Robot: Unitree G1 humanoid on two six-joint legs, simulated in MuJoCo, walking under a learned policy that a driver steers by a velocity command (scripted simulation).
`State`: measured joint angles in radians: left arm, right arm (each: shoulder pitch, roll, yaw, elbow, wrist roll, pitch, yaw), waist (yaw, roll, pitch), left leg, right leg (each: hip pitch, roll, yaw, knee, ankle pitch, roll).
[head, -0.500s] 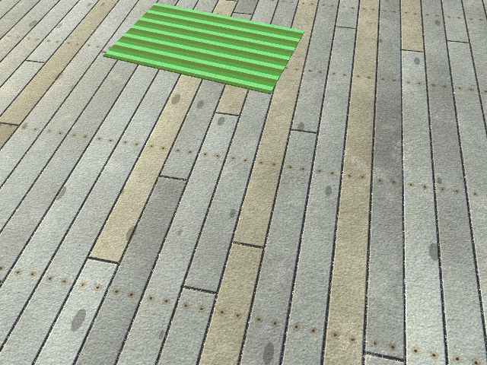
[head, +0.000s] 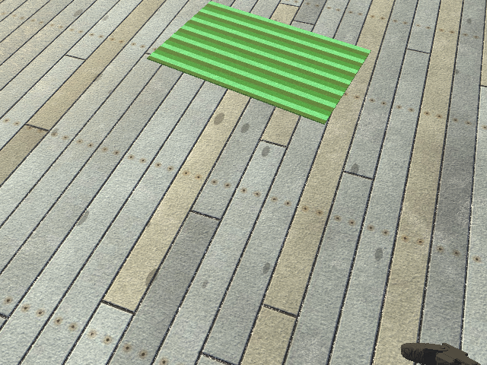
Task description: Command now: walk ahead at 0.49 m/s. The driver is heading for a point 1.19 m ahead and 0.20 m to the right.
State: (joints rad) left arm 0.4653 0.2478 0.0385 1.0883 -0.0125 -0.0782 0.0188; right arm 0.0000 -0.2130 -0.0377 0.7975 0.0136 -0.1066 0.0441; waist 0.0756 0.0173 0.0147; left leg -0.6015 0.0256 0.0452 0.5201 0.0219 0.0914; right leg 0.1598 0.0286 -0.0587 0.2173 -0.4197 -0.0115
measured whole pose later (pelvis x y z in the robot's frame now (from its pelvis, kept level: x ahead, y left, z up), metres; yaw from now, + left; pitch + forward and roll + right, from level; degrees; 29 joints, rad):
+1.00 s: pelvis +0.58 -0.03 +0.02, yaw +0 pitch +2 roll -2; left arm 0.35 0.24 0.06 1.01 -0.01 -0.09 0.00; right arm 0.06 -0.26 -0.06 0.84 0.02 -0.08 0.01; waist 0.08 0.05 0.00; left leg -0.66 0.12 -0.01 0.62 0.05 0.01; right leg 0.00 0.05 -0.06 0.20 -0.24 -0.03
